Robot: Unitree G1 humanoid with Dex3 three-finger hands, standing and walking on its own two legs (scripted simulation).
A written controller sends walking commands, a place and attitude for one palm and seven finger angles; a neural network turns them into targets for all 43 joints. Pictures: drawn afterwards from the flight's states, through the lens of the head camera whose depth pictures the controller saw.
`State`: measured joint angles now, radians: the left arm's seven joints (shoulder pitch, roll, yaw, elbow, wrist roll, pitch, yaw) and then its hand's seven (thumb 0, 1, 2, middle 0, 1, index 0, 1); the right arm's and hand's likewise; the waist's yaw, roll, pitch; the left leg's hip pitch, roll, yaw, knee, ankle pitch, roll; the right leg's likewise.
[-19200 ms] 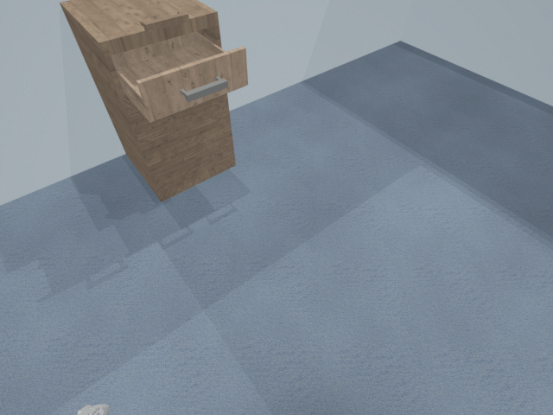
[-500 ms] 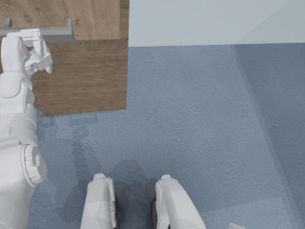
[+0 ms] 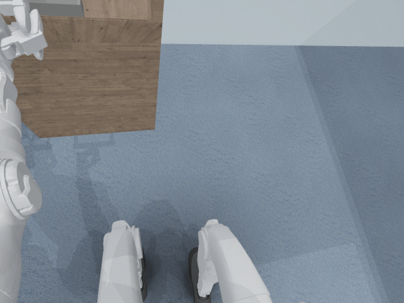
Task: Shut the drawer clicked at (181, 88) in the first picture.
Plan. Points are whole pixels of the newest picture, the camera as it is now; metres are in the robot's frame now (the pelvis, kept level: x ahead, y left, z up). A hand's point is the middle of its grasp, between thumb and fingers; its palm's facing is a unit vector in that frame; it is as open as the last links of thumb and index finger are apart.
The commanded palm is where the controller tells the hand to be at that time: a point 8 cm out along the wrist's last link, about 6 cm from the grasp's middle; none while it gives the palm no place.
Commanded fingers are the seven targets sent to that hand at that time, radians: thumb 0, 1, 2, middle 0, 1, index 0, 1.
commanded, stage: pull the fist back off the drawer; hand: left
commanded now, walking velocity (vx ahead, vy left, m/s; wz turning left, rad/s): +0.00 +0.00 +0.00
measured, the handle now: out of the picture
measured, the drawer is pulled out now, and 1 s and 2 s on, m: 0.00 0.00 0.00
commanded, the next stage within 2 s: draw the hand back to the body in 0.64 s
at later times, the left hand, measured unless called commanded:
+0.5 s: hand (46, 37) +0.55 +0.22 +0.06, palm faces +0.08 -1.00 -0.04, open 3.2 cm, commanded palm +0.53 +0.24 +0.07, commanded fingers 0.00 0.90 0.90 -1.40 -1.60 -1.40 -1.60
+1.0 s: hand (22, 58) +0.47 +0.22 +0.11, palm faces +0.09 -1.00 -0.05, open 3.2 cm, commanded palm +0.44 +0.27 +0.14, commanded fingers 0.00 0.90 0.90 -1.40 -1.60 -1.40 -1.60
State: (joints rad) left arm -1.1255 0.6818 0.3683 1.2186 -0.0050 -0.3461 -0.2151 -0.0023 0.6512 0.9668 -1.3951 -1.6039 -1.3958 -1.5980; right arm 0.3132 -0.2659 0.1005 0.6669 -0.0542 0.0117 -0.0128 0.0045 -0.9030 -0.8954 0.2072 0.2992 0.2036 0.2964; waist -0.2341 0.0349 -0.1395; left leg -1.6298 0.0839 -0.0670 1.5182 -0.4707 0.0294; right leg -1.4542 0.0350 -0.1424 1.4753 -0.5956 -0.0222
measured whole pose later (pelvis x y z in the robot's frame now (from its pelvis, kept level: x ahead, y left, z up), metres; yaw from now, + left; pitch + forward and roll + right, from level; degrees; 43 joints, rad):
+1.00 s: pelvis +0.06 +0.00 +0.08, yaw +2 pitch +25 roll -4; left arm -0.42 0.36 0.33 0.56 -0.18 -0.31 -0.19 0.01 0.90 0.90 -1.39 -1.60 -1.39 -1.60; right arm 0.26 -0.24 0.03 0.58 0.03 0.07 0.01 0.01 -0.91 -0.90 0.20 0.30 0.20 0.30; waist -0.10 0.04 -0.13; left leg -1.17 0.08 0.01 1.21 -0.49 0.02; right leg -1.03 0.04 -0.07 1.17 -0.58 -0.01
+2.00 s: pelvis +0.10 -0.01 +0.19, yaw +4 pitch -3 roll +0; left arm 0.56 0.35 0.29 -0.48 -0.08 -0.08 0.10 0.01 0.89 0.90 -1.40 -1.60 -1.40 -1.60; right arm 0.19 -0.24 0.03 0.59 0.01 -0.07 -0.07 0.01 -0.90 -0.90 0.20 0.30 0.20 0.30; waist 0.06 0.09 -0.01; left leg -0.15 0.03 0.05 0.45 -0.24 -0.01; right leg -0.02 0.02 -0.04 0.39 -0.32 -0.02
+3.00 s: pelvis +0.00 +0.01 +0.18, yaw +6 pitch +0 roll -2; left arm 0.63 0.40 0.38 -0.58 -0.03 -0.23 0.14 0.01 0.88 0.90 -1.40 -1.60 -1.40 -1.60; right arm 0.21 -0.21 0.00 0.53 0.00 -0.08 -0.08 0.01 -0.90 -0.90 0.21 0.30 0.20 0.30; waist -0.01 0.04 0.06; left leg -0.43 0.01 0.03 0.55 -0.14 0.05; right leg -0.32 0.04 0.01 0.56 -0.24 0.01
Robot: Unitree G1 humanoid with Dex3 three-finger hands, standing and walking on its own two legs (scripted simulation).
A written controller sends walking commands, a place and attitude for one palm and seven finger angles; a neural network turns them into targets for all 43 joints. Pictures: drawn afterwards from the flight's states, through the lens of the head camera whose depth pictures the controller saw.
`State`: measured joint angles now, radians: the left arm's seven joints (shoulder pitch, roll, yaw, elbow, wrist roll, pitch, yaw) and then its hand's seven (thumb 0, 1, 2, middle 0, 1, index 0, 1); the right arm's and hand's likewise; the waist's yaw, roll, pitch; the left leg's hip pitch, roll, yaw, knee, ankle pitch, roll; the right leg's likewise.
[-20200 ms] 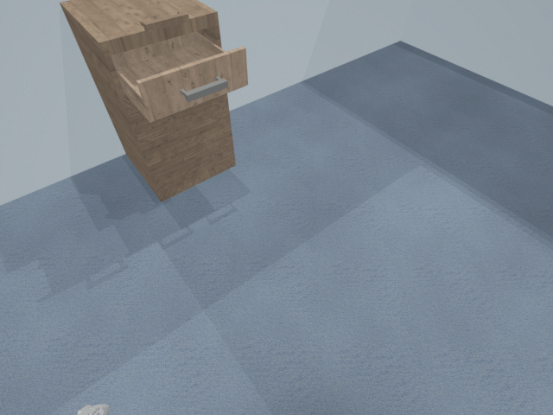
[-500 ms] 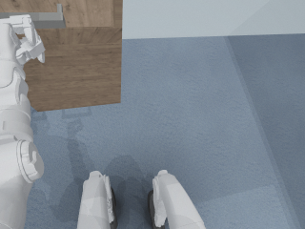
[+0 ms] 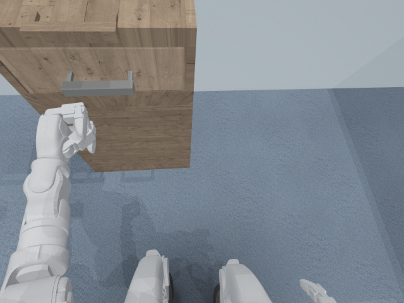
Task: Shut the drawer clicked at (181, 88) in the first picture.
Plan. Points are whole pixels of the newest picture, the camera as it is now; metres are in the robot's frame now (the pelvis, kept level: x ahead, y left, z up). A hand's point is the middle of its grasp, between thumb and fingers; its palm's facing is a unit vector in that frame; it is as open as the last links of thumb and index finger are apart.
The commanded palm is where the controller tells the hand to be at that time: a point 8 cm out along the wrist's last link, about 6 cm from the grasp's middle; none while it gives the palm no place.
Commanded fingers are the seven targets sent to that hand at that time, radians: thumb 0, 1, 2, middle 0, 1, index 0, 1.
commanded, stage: draw the hand back to the body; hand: left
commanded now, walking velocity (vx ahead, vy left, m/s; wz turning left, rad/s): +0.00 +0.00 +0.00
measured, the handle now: (100, 81) +0.58 +0.23 -0.02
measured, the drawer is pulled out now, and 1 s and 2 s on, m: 0.00 0.00 0.00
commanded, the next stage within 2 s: step back with the hand held close in 1.12 s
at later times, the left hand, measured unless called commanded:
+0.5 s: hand (20, 179) +0.29 +0.23 +0.15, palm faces +0.26 -0.92 -0.30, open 3.2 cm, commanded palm +0.25 +0.27 +0.18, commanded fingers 0.00 0.90 0.90 -1.40 -1.60 -1.40 -1.60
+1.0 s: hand out of the picture +0.21 +0.23 +0.27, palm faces +0.42 -0.80 -0.43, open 3.2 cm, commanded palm +0.16 +0.27 +0.28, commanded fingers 0.00 0.90 0.90 -1.40 -1.60 -1.40 -1.60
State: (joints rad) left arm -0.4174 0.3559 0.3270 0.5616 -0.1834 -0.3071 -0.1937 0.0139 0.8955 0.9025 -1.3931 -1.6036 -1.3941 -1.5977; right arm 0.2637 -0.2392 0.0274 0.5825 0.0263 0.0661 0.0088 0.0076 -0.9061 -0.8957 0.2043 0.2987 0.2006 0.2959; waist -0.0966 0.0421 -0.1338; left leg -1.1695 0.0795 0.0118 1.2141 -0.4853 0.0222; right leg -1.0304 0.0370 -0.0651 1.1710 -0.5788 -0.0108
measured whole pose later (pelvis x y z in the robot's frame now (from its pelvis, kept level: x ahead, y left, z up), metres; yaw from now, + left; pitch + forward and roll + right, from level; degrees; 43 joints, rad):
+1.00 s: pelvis +0.04 -0.02 +0.11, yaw +2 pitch -3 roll +0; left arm 0.56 0.35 0.29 -0.48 -0.08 -0.08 0.10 0.01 0.89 0.90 -1.40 -1.60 -1.40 -1.60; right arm 0.19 -0.24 0.03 0.59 0.01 -0.07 -0.07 0.01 -0.90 -0.90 0.20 0.30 0.20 0.30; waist 0.06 0.09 -0.01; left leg -0.15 0.03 0.05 0.45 -0.24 -0.01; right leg -0.02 0.02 -0.04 0.39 -0.32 -0.02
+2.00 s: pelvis -0.06 +0.01 +0.09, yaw +4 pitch +0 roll -2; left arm 0.63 0.40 0.38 -0.58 -0.03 -0.23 0.14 0.01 0.88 0.90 -1.40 -1.60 -1.40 -1.60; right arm 0.21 -0.21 0.00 0.53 0.00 -0.08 -0.08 0.01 -0.90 -0.90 0.21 0.30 0.20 0.30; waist -0.01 0.04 0.06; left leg -0.43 0.01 0.03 0.55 -0.14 0.05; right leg -0.32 0.04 0.01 0.56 -0.24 0.01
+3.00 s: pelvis -0.22 +0.03 +0.09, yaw +0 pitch -2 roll -1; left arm 0.65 0.43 0.38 -0.70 -0.05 -0.17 0.12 0.01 0.89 0.90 -1.40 -1.60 -1.40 -1.60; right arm 0.22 -0.15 0.03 0.58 -0.02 -0.09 -0.04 0.02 -0.90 -0.90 0.21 0.30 0.20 0.30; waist -0.03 -0.04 0.02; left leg -0.56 -0.03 0.04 0.74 -0.26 -0.03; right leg -0.20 0.08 -0.03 0.55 -0.33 -0.08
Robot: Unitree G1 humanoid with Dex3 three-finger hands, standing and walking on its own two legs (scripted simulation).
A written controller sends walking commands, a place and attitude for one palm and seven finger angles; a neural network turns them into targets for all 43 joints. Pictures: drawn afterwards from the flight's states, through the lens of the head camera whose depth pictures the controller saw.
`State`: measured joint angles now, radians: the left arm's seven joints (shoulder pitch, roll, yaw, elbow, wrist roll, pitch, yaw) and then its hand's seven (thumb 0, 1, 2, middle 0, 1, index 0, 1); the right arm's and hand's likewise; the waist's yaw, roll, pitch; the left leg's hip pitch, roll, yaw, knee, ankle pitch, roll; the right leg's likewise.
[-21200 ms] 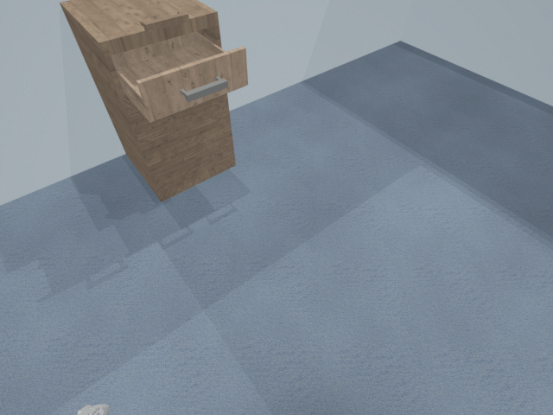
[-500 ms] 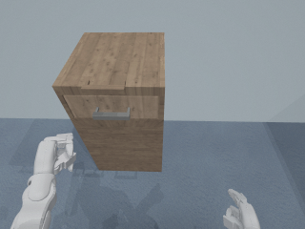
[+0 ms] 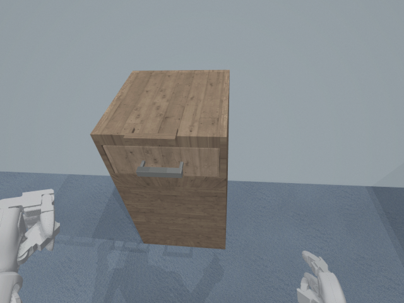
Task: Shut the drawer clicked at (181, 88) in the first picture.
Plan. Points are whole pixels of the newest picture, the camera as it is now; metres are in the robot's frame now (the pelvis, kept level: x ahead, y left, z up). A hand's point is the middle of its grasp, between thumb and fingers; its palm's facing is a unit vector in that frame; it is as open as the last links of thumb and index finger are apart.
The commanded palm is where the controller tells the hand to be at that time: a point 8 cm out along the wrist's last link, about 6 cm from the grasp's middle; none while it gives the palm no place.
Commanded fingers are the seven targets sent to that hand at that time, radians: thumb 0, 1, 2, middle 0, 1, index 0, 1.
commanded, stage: draw the hand back to the body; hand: left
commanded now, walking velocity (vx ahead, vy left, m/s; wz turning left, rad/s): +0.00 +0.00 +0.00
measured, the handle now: (161, 167) +0.55 +0.22 -0.12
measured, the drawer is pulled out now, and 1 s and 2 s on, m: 0.00 0.00 0.00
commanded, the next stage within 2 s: step back with the hand held close in 0.12 s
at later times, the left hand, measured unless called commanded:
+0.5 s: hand (62, 227) +0.18 +0.24 +0.15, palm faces +0.29 -0.82 -0.49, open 3.2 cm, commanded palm +0.12 +0.28 +0.17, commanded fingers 0.00 0.90 0.90 -1.40 -1.60 -1.40 -1.60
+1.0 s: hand out of the picture +0.09 +0.27 +0.16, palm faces +0.36 -0.78 -0.51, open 3.2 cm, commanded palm +0.02 +0.31 +0.17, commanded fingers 0.00 0.90 0.90 -1.40 -1.60 -1.40 -1.60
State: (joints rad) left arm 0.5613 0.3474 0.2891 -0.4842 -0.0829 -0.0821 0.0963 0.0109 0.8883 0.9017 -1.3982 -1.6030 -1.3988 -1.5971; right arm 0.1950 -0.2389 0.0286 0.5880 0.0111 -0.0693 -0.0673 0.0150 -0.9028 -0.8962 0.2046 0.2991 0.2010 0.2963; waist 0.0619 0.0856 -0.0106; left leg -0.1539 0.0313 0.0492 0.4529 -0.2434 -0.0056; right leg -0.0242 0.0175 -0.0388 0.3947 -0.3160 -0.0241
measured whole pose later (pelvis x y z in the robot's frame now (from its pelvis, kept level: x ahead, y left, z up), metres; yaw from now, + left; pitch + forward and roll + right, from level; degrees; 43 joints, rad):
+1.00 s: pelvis -0.10 +0.03 -0.01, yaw +2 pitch +0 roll -2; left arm 0.63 0.40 0.38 -0.58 -0.03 -0.23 0.14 0.01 0.88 0.90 -1.40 -1.60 -1.40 -1.60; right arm 0.21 -0.21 0.00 0.53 0.00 -0.08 -0.08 0.01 -0.90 -0.90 0.21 0.30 0.20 0.30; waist -0.01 0.04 0.06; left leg -0.43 0.01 0.03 0.55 -0.14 0.05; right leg -0.32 0.04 0.01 0.56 -0.24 0.01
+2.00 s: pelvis -0.25 +0.06 -0.01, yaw -2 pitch -2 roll -1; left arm 0.65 0.43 0.38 -0.70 -0.05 -0.17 0.12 0.01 0.89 0.90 -1.40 -1.60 -1.40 -1.60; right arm 0.22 -0.15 0.03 0.58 -0.02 -0.09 -0.04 0.02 -0.90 -0.90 0.21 0.30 0.20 0.30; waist -0.03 -0.04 0.02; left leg -0.56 -0.03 0.04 0.74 -0.26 -0.03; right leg -0.20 0.08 -0.03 0.55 -0.33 -0.08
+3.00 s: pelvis -0.23 +0.06 +0.00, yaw -4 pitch +0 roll +0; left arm 0.66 0.38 0.35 -0.56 -0.04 -0.20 0.15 0.01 0.88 0.90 -1.40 -1.60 -1.40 -1.60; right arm 0.16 -0.21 0.00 0.59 0.01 -0.06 -0.07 0.01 -0.90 -0.90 0.20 0.30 0.20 0.30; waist -0.01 0.02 0.04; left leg -0.25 0.04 0.05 0.47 -0.23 -0.01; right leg -0.19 0.03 -0.04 0.46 -0.28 -0.04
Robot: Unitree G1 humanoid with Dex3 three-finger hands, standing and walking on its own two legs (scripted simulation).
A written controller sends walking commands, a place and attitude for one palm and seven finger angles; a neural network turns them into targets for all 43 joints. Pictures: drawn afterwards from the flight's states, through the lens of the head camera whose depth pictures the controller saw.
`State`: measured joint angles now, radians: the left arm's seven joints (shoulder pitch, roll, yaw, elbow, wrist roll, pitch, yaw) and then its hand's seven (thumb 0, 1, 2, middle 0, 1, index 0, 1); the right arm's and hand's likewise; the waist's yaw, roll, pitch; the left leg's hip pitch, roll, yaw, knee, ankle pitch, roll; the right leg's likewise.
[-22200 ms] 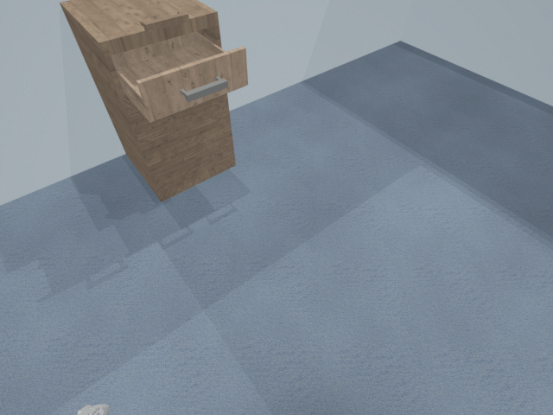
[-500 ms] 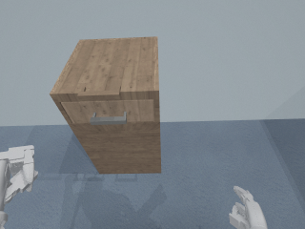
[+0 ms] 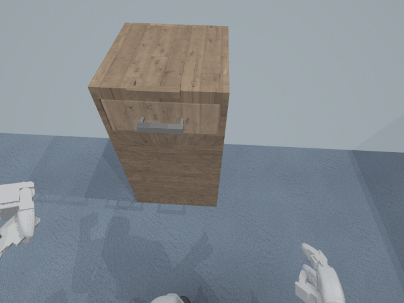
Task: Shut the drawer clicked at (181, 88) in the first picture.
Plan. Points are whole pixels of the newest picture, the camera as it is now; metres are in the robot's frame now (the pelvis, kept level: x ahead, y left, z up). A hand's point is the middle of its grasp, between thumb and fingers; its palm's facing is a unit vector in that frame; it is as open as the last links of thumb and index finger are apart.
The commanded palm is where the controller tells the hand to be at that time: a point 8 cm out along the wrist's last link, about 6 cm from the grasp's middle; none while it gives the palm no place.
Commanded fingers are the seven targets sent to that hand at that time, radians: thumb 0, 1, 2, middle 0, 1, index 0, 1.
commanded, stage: step back with the hand held close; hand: left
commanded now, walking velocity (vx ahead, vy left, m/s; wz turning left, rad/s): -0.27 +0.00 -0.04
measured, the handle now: (161, 124) +0.66 +0.17 -0.11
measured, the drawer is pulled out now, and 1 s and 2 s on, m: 0.00 0.00 0.00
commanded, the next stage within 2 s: stop stepping back and stand still in 0.44 s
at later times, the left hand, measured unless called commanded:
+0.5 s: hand (21, 278) +0.13 +0.21 +0.17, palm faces +0.25 -0.83 -0.49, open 3.2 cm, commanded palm +0.06 +0.26 +0.19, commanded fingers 0.00 0.90 0.90 -1.40 -1.60 -1.40 -1.60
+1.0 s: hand out of the picture +0.05 +0.25 +0.18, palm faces +0.24 -0.87 -0.43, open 3.2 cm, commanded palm +0.00 +0.31 +0.19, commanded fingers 0.00 0.90 0.90 -1.40 -1.60 -1.40 -1.60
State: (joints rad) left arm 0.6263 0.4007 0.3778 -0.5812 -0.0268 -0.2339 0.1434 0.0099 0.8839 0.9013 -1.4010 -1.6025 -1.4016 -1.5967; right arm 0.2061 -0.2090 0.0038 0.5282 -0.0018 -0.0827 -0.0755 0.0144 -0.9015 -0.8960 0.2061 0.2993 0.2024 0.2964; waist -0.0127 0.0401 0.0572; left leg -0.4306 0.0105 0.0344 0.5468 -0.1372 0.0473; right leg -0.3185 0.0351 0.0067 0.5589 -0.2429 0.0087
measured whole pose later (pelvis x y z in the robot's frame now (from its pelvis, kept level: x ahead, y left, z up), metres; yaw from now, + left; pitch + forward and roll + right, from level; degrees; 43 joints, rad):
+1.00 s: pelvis -0.15 +0.04 +0.00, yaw -4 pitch -2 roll -1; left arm 0.65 0.43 0.38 -0.70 -0.05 -0.17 0.12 0.01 0.89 0.90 -1.40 -1.60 -1.40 -1.60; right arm 0.22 -0.15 0.03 0.58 -0.02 -0.09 -0.04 0.02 -0.90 -0.90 0.21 0.30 0.20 0.30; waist -0.03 -0.04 0.02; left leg -0.56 -0.03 0.04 0.74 -0.26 -0.03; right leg -0.20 0.08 -0.03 0.55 -0.33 -0.08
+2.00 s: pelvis -0.13 +0.03 +0.01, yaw -6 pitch +0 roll +0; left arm 0.66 0.38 0.35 -0.56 -0.04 -0.20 0.15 0.01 0.88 0.90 -1.40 -1.60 -1.40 -1.60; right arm 0.16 -0.21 0.00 0.59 0.01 -0.06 -0.07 0.01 -0.90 -0.90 0.20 0.30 0.20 0.30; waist -0.01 0.02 0.04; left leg -0.25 0.04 0.05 0.47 -0.23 -0.01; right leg -0.19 0.03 -0.04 0.46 -0.28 -0.04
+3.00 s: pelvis -0.16 +0.05 +0.01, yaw -4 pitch -2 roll +0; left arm 0.30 0.10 0.01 1.14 0.01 0.00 0.04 0.01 0.92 0.90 -0.20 -0.31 -0.20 -0.31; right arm 0.32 -0.09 -0.01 1.12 -0.02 0.01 -0.03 0.01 -0.91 -0.90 0.20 0.30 0.20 0.30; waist -0.01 0.02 0.04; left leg -0.23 0.01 0.03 0.43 -0.17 0.01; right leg -0.18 0.00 -0.06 0.45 -0.24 -0.03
